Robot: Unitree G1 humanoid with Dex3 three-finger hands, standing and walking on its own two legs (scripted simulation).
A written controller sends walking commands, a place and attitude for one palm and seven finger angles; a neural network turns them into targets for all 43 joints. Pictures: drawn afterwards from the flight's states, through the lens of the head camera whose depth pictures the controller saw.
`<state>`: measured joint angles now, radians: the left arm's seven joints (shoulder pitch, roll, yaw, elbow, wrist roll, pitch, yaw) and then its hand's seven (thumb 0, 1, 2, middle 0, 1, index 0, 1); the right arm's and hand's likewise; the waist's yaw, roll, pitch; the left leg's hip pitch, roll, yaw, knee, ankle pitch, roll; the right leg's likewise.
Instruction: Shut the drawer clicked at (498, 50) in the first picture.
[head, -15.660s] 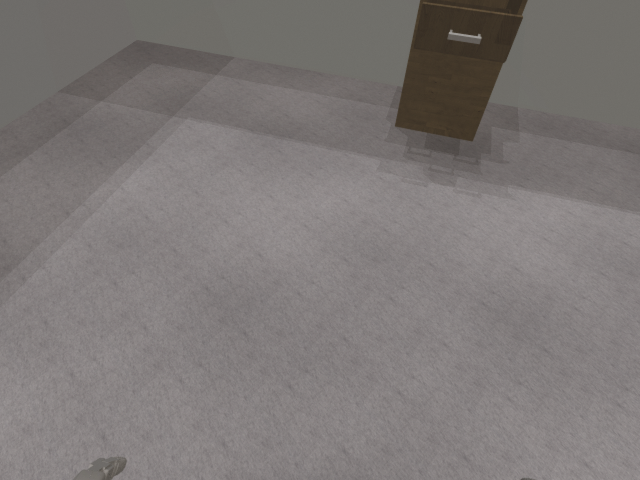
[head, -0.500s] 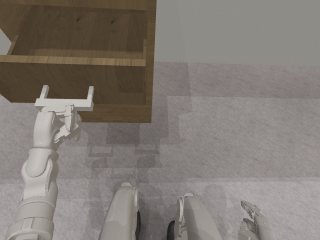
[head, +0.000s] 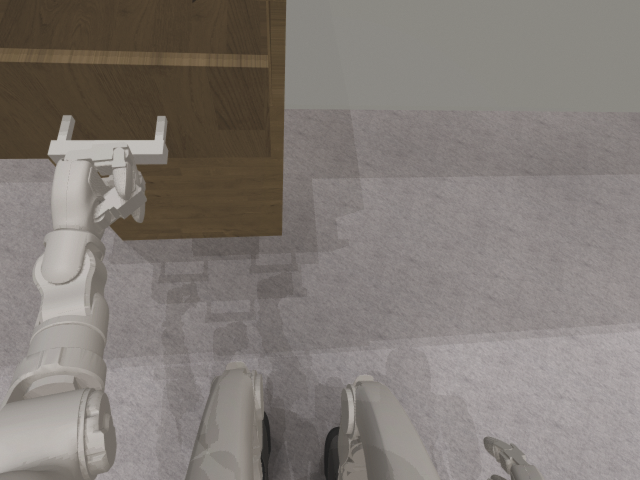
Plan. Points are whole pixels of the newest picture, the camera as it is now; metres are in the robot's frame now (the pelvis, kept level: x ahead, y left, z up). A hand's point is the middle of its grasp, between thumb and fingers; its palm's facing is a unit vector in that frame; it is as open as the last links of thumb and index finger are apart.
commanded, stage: push the drawer shut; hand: left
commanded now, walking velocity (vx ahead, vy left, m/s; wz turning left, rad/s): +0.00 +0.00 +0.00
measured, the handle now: (113, 138) +0.52 +0.27 +0.02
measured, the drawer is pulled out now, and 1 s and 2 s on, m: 0.11 0.00 0.00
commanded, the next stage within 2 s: pull the fist back off the drawer in 1.44 s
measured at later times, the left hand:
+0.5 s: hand (144, 146) +0.51 +0.23 +0.02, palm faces +0.08 -1.00 -0.05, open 3.0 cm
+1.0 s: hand (142, 117) +0.55 +0.24 +0.02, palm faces +0.08 -1.00 -0.04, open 3.0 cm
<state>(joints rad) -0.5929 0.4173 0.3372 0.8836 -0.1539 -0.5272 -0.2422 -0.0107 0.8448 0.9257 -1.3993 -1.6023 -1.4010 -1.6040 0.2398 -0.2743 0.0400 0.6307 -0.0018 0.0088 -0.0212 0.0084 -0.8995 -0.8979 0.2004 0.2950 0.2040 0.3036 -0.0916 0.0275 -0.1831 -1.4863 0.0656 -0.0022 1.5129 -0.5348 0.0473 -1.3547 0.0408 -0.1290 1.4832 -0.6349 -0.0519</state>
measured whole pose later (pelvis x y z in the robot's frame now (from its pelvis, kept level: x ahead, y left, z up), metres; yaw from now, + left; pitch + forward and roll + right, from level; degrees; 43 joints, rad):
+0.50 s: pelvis +0.00 +0.00 -0.01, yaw -1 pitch +32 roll -6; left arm -0.83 0.52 0.41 1.06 -0.10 -0.50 -0.24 -0.01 0.84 0.92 -1.40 -1.60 -1.40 -1.60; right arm 0.27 -0.27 0.05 0.63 -0.02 0.06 0.00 0.01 -0.90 -0.90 0.20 0.29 0.20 0.30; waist -0.14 0.04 -0.17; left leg -1.56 0.07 -0.01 1.55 -0.55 0.05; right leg -1.42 0.05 -0.13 1.50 -0.64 -0.05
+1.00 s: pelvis +0.00 +0.00 -0.02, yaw -3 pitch +34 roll -8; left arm -1.02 0.68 0.47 1.16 -0.04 -0.43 -0.28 -0.02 0.75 0.91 -1.40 -1.60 -1.40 -1.60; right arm 0.31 -0.27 0.09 0.62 -0.04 0.07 0.00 0.00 -0.90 -0.90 0.20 0.29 0.20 0.30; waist -0.20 0.04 -0.15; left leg -1.65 0.09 -0.04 1.59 -0.55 0.05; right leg -1.50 0.07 -0.16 1.53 -0.63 -0.05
